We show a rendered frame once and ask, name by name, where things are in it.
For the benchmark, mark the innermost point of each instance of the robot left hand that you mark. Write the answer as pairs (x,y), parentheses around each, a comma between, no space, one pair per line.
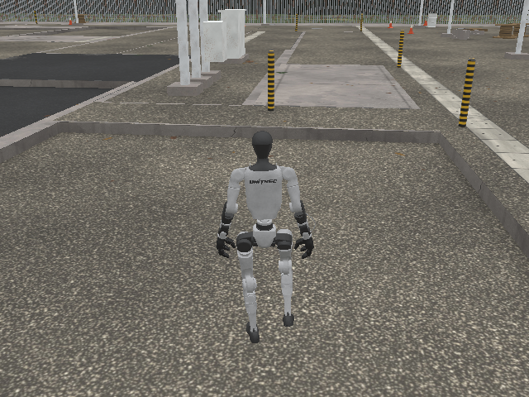
(221,245)

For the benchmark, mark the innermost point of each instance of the right robot forearm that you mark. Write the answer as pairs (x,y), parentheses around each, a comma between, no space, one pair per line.
(301,218)

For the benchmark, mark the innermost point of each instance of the humanoid robot torso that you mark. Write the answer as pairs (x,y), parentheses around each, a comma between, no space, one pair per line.
(263,190)

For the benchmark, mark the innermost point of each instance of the robot left upper arm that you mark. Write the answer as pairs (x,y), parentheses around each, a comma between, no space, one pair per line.
(237,176)

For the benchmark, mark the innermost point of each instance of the robot right hand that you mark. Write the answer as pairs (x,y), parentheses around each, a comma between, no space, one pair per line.
(308,246)

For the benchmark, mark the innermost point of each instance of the robot left thigh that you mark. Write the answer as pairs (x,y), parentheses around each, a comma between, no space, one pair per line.
(244,245)

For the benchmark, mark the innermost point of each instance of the robot right upper arm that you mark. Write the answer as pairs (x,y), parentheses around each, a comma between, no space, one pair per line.
(293,188)

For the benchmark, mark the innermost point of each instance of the left robot forearm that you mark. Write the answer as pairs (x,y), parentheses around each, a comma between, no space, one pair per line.
(225,223)

